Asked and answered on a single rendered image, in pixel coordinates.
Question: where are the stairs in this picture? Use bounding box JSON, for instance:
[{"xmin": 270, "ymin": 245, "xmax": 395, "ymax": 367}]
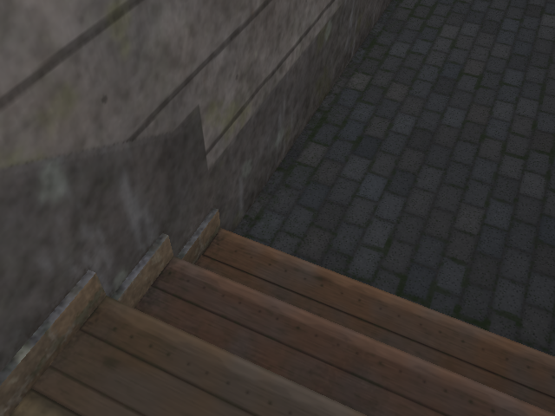
[{"xmin": 135, "ymin": 228, "xmax": 555, "ymax": 416}]

